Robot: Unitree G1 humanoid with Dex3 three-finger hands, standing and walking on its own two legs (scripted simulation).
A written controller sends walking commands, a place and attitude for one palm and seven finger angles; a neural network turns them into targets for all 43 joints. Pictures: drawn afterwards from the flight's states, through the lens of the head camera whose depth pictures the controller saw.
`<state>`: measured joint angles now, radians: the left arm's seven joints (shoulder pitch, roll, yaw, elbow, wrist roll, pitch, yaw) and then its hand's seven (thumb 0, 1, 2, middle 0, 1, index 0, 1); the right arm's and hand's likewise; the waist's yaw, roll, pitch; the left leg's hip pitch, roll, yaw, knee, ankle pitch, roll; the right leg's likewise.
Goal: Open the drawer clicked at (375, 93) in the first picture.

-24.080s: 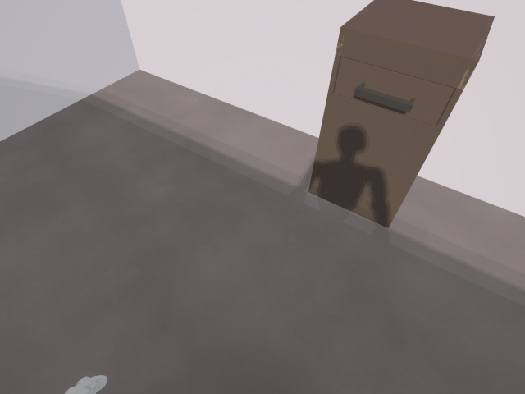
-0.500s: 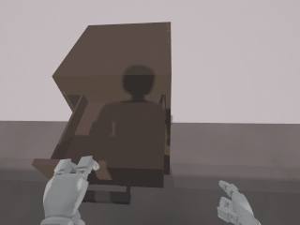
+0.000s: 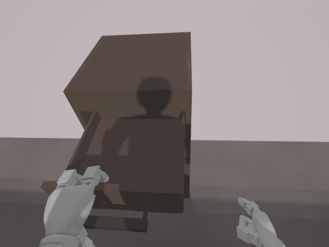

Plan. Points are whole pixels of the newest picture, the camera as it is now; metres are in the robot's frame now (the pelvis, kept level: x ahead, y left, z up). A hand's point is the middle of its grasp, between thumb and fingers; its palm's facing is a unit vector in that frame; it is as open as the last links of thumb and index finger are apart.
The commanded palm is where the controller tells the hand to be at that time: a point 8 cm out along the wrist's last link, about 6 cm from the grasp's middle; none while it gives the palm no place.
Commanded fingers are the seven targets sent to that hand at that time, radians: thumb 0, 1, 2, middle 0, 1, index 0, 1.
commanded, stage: lift the hand off the handle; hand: left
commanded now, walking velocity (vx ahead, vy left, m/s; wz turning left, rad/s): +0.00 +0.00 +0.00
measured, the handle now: (112, 214) +0.22 +0.19 -0.08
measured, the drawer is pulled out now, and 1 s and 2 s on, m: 0.30 0.30 0.30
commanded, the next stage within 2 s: draw the hand back to the body in 0.18 s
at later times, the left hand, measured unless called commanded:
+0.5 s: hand (78, 203) +0.18 +0.21 +0.08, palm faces +0.11 -0.14 -0.98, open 13.8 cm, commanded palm +0.15 +0.21 +0.14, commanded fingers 0.00 -0.50 0.30 -0.30 -1.20 -0.30 -1.20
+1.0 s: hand (67, 198) +0.18 +0.22 +0.11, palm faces +0.25 -0.77 -0.58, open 13.7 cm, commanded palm +0.14 +0.25 +0.17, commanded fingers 0.00 -0.25 0.41 -0.28 -1.04 -0.28 -1.04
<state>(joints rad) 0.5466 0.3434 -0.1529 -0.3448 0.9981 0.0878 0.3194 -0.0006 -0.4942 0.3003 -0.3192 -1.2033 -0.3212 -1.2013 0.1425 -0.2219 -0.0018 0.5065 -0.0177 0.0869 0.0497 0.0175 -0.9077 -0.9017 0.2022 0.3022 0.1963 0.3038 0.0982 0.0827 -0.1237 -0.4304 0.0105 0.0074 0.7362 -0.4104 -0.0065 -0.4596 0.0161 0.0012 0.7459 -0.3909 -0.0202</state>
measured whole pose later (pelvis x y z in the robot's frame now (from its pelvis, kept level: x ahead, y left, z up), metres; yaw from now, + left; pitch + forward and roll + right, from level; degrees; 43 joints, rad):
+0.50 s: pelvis +0.00 +0.00 +0.01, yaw +0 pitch +5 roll +0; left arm 0.55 0.39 -0.10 -0.40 0.98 0.08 0.27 0.00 -0.49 0.30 -0.32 -1.20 -0.32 -1.20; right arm 0.14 -0.22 0.01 0.50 -0.01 0.09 0.05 0.02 -0.91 -0.90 0.20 0.30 0.20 0.30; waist 0.11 0.09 -0.11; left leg -0.38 0.02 0.00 0.69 -0.40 -0.01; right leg -0.41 0.02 0.00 0.69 -0.37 -0.02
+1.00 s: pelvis +0.01 +0.01 +0.02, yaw +2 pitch +0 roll -1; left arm 0.61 0.30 0.06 -0.48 0.23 -0.01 0.15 0.00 -0.46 0.31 -0.31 -1.18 -0.32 -1.18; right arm 0.18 -0.20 0.03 0.48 0.02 -0.03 -0.05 0.02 -0.91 -0.90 0.20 0.30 0.20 0.30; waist 0.07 0.07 -0.03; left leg -0.25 -0.01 -0.02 0.61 -0.37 0.01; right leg -0.25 0.00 -0.02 0.59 -0.35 0.00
